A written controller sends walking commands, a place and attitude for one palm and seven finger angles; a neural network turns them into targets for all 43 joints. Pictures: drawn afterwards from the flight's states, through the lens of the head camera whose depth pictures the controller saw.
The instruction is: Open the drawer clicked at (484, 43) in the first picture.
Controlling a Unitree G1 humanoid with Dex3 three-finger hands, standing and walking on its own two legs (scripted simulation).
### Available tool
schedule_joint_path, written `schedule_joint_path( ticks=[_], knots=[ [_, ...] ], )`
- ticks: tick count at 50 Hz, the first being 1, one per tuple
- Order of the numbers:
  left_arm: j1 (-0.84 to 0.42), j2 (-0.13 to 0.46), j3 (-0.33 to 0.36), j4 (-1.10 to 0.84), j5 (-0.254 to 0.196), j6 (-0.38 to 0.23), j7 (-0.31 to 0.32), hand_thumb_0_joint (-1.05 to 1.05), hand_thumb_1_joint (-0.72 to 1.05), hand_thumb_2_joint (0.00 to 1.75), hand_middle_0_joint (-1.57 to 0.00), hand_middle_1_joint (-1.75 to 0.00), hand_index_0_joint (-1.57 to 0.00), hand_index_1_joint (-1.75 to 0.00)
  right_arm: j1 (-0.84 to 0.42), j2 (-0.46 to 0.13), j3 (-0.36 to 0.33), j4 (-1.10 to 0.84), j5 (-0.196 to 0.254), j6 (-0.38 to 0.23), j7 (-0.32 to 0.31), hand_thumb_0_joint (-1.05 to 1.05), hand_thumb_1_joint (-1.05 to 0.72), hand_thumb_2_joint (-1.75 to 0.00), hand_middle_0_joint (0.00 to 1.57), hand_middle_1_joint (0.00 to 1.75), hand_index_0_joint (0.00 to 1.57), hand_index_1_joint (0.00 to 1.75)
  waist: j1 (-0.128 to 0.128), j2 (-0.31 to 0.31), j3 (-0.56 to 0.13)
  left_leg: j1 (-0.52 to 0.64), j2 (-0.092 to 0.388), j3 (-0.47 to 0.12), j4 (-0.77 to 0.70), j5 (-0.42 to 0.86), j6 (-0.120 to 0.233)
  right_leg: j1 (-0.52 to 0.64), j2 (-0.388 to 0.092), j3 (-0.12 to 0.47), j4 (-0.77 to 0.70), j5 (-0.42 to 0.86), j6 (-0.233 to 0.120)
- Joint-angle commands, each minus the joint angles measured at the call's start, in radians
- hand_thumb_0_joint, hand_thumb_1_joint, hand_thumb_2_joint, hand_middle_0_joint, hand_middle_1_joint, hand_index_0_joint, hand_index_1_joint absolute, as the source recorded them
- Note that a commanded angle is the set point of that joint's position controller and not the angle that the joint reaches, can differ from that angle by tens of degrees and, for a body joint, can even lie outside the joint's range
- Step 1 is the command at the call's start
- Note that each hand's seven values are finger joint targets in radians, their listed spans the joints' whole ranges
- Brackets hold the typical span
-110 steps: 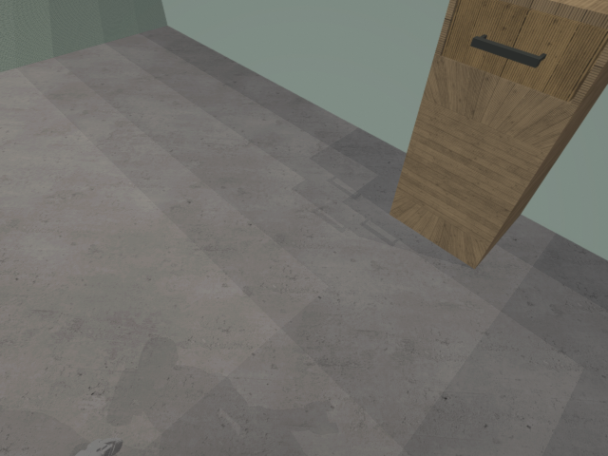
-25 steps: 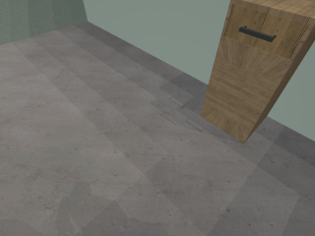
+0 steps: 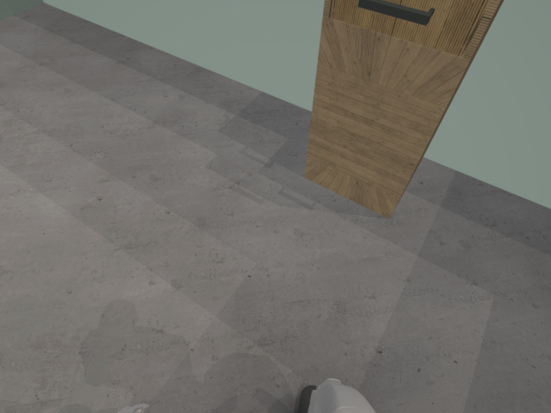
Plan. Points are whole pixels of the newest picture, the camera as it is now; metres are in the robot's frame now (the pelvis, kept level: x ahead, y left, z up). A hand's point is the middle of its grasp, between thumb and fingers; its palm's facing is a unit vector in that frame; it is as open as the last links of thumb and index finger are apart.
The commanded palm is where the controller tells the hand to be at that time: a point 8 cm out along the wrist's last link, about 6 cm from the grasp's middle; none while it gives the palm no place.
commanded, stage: walk to a spot facing it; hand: left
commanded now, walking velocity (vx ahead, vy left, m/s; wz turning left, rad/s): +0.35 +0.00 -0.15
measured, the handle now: (396, 6) +1.02 -0.28 +0.09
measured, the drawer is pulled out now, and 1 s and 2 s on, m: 0.00 0.00 0.00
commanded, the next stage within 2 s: turn to face it in 0.22 s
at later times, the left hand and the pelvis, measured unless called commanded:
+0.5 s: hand (178, 404) +0.15 +0.17 -0.18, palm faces +0.08 -0.99 -0.12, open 7.3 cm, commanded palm none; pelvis +0.19 +0.01 +0.01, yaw -2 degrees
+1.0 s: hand (210, 259) +0.40 +0.15 -0.13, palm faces -0.26 -0.91 -0.32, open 7.4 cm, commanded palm none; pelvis +0.23 -0.03 +0.01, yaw -19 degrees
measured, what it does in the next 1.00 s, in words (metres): walks ahead, turning right: right foot, then left foot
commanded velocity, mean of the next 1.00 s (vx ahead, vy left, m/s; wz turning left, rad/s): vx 0.08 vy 0.00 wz -0.36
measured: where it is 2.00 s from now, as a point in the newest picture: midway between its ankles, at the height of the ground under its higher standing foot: (296, 373)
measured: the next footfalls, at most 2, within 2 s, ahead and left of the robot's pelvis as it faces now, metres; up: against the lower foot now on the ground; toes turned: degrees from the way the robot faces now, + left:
right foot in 0.02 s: +0.17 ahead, -0.10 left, +0.00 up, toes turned -8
left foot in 0.48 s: +0.31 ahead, +0.12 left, +0.00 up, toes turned +8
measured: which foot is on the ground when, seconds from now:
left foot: down 0.00-0.04, up 0.06-0.46, down 0.48-0.86, up 0.88-1.00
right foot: up 0.00-0.00, down 0.02-0.48, up 0.50-0.84, down 0.86-1.00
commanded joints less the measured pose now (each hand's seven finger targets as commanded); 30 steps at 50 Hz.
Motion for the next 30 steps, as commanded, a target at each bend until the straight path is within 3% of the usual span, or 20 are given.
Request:
schedule_joint_path(
  ticks=[1,2,3,4,5,6,8,10,13,15,17,19,21,22,23,24,25,27,28,30],
  knots=[
    [0.467,0.215,0.053,0.080,0.007,-0.037,0.032,0.00,0.90,0.90,-0.20,-0.30,-0.20,-0.30,-0.009,-0.108,-0.033,-0.096,0.031,-0.026,0.003,0.00,-0.90,-0.90,0.20,0.30,0.20,0.30,0.207,-0.210,-0.301,-0.634,-0.016,0.008,0.822,0.115,0.054,0.784,-0.325,0.506,-0.212,0.023,-0.178],
    [0.446,0.258,0.059,0.072,-0.017,-0.031,0.034,0.00,0.90,0.90,-0.20,-0.30,-0.20,-0.30,-0.065,-0.109,-0.036,-0.133,0.030,-0.022,0.002,0.00,-0.90,-0.90,0.20,0.30,0.20,0.30,0.183,-0.209,-0.294,-0.730,-0.028,-0.093,1.015,-0.080,0.072,0.707,-0.439,0.721,-0.372,-0.059,-0.238],
    [0.344,0.228,0.048,0.037,-0.020,-0.032,0.035,0.00,0.90,0.90,-0.20,-0.30,-0.20,-0.30,-0.135,-0.119,-0.046,-0.147,0.021,-0.015,0.010,0.00,-0.90,-0.90,0.20,0.30,0.20,0.30,0.162,-0.174,-0.212,-0.752,0.021,-0.160,1.053,0.015,0.076,0.541,-0.407,0.684,-0.433,-0.200,-0.204],
    [0.242,0.176,0.033,0.012,-0.016,-0.032,0.040,0.00,0.90,0.90,-0.20,-0.30,-0.20,-0.30,-0.157,-0.117,-0.048,-0.155,0.012,-0.008,0.012,0.00,-0.90,-0.90,0.20,0.30,0.20,0.30,0.108,-0.105,-0.118,-0.766,0.061,-0.172,1.037,0.086,0.073,0.400,-0.382,0.608,-0.448,-0.271,-0.179],
    [0.163,0.130,0.021,-0.005,-0.012,-0.035,0.048,0.00,0.90,0.90,-0.20,-0.30,-0.20,-0.30,-0.150,-0.103,-0.047,-0.144,0.002,0.005,0.016,0.00,-0.90,-0.90,0.20,0.30,0.20,0.30,0.063,-0.020,-0.081,-0.719,0.092,-0.178,0.976,0.121,0.070,0.282,-0.353,0.498,-0.452,-0.261,-0.154],
    [0.143,0.103,0.009,-0.011,-0.007,-0.041,0.049,0.00,0.90,0.90,-0.20,-0.30,-0.20,-0.30,-0.130,-0.083,-0.044,-0.134,-0.005,0.019,0.018,0.00,-0.90,-0.90,0.20,0.30,0.20,0.30,0.034,0.000,-0.078,-0.670,0.096,-0.166,0.915,0.145,0.059,0.197,-0.306,0.408,-0.457,-0.182,-0.125],
    [0.131,0.082,0.000,-0.006,-0.002,-0.047,0.047,0.00,0.90,0.90,-0.20,-0.30,-0.20,-0.30,-0.080,-0.065,-0.043,-0.124,-0.007,0.044,0.021,0.00,-0.90,-0.90,0.20,0.30,0.20,0.30,-0.008,-0.058,-0.073,-0.619,0.093,-0.136,0.819,0.180,0.040,0.110,-0.258,0.281,-0.479,-0.118,-0.093],
    [0.128,0.078,-0.003,0.003,0.000,-0.053,0.046,0.00,0.90,0.90,-0.20,-0.30,-0.20,-0.30,-0.095,-0.058,-0.045,-0.142,-0.005,0.052,0.028,0.00,-0.90,-0.90,0.20,0.30,0.20,0.30,-0.023,-0.090,-0.062,-0.615,0.091,-0.123,0.723,0.219,0.027,0.088,-0.235,0.234,-0.501,-0.089,-0.091],
    [0.165,0.074,-0.003,0.017,-0.005,-0.060,0.042,0.00,0.90,0.90,-0.20,-0.30,-0.20,-0.30,-0.197,-0.066,-0.046,-0.186,-0.003,0.051,0.040,0.00,-0.90,-0.90,0.20,0.30,0.20,0.30,0.000,-0.087,-0.035,-0.650,0.079,-0.101,0.576,0.283,0.016,0.140,-0.217,0.193,-0.514,-0.046,-0.086],
    [0.193,0.081,-0.001,0.030,-0.002,-0.064,0.043,0.00,0.90,0.90,-0.20,-0.30,-0.20,-0.30,-0.261,-0.068,-0.047,-0.214,0.000,0.040,0.046,0.00,-0.90,-0.90,0.20,0.30,0.20,0.30,0.015,-0.076,-0.030,-0.665,0.078,-0.102,0.462,0.286,0.018,0.215,-0.233,0.185,-0.492,0.006,-0.091],
    [0.232,0.072,-0.008,0.043,-0.002,-0.063,0.045,0.00,0.90,0.90,-0.20,-0.30,-0.20,-0.30,-0.334,-0.065,-0.041,-0.237,0.000,0.030,0.046,0.00,-0.90,-0.90,0.20,0.30,0.20,0.30,0.040,-0.074,-0.018,-0.628,0.054,-0.078,0.367,0.282,0.019,0.246,-0.231,0.189,-0.453,0.150,-0.087],
    [0.257,0.071,-0.009,0.054,-0.003,-0.057,0.049,0.00,0.90,0.90,-0.20,-0.30,-0.20,-0.30,-0.359,-0.069,-0.037,-0.243,0.002,0.021,0.040,0.00,-0.90,-0.90,0.20,0.30,0.20,0.30,0.049,-0.066,-0.028,-0.555,0.030,-0.060,0.291,0.271,0.025,0.277,-0.227,0.214,-0.395,0.311,-0.087],
    [0.251,0.076,-0.002,0.051,-0.007,-0.043,0.050,0.00,0.90,0.90,-0.20,-0.30,-0.20,-0.30,-0.300,-0.090,-0.039,-0.224,0.003,0.013,0.027,0.00,-0.90,-0.90,0.20,0.30,0.20,0.30,0.019,-0.070,-0.057,-0.424,0.005,-0.028,0.163,0.334,0.023,0.286,-0.178,0.190,-0.287,0.408,-0.058],
    [0.251,0.064,-0.002,0.044,-0.010,-0.035,0.049,0.00,0.90,0.90,-0.20,-0.30,-0.20,-0.30,-0.237,-0.125,-0.045,-0.205,0.002,0.009,0.016,0.00,-0.90,-0.90,0.20,0.30,0.20,0.30,-0.006,-0.035,-0.103,-0.283,0.019,-0.041,0.088,0.436,0.030,0.247,-0.136,0.168,-0.173,0.399,-0.024],
    [0.268,0.033,-0.003,0.028,-0.015,-0.028,0.048,0.00,0.90,0.90,-0.20,-0.30,-0.20,-0.30,-0.153,-0.205,-0.061,-0.194,-0.005,0.003,0.004,0.00,-0.90,-0.90,0.20,0.30,0.20,0.30,-0.033,0.099,-0.180,-0.095,0.168,-0.194,0.066,0.675,0.088,0.111,-0.052,0.112,0.003,0.180,0.031],
    [0.289,-0.001,-0.005,0.009,-0.020,-0.023,0.044,0.00,0.90,0.90,-0.20,-0.30,-0.20,-0.30,-0.100,-0.287,-0.076,-0.189,-0.006,0.011,-0.001,0.00,-0.90,-0.90,0.20,0.30,0.20,0.30,-0.033,0.300,-0.249,0.000,0.392,-0.375,0.013,0.864,0.200,-0.021,0.030,0.028,0.259,-0.382,0.077],
    [0.255,0.020,-0.005,-0.007,-0.010,-0.012,0.049,0.00,0.90,0.90,-0.20,-0.30,-0.20,-0.30,-0.115,-0.286,-0.068,-0.198,-0.001,0.017,-0.010,0.00,-0.90,-0.90,0.20,0.30,0.20,0.30,-0.045,0.294,-0.253,-0.065,0.436,-0.395,-0.030,0.777,0.243,-0.037,0.010,0.089,0.441,-0.477,0.082],
    [0.172,0.027,0.014,-0.026,-0.004,-0.002,0.037,0.00,0.90,0.90,-0.20,-0.30,-0.20,-0.30,-0.220,-0.229,-0.058,-0.236,0.000,0.020,-0.012,0.00,-0.90,-0.90,0.20,0.30,0.20,0.30,-0.024,0.152,-0.148,-0.208,0.389,-0.304,-0.061,0.644,0.231,-0.108,-0.044,0.120,0.564,-0.361,0.094],
    [0.178,0.016,0.017,-0.024,-0.003,0.007,0.029,0.00,0.90,0.90,-0.20,-0.30,-0.20,-0.30,-0.280,-0.205,-0.055,-0.251,-0.001,0.020,-0.010,0.00,-0.90,-0.90,0.20,0.30,0.20,0.30,0.005,0.110,-0.124,-0.274,0.353,-0.216,-0.074,0.608,0.202,-0.081,-0.063,0.117,0.549,-0.301,0.100],
    [0.212,-0.006,0.022,-0.021,-0.004,0.030,0.021,0.00,0.90,0.90,-0.20,-0.30,-0.20,-0.30,-0.327,-0.193,-0.056,-0.261,0.001,0.019,-0.010,0.00,-0.90,-0.90,0.20,0.30,0.20,0.30,0.034,0.125,-0.140,-0.331,0.293,-0.086,-0.079,0.589,0.164,-0.016,-0.067,0.086,0.487,-0.226,0.111]
  ],
)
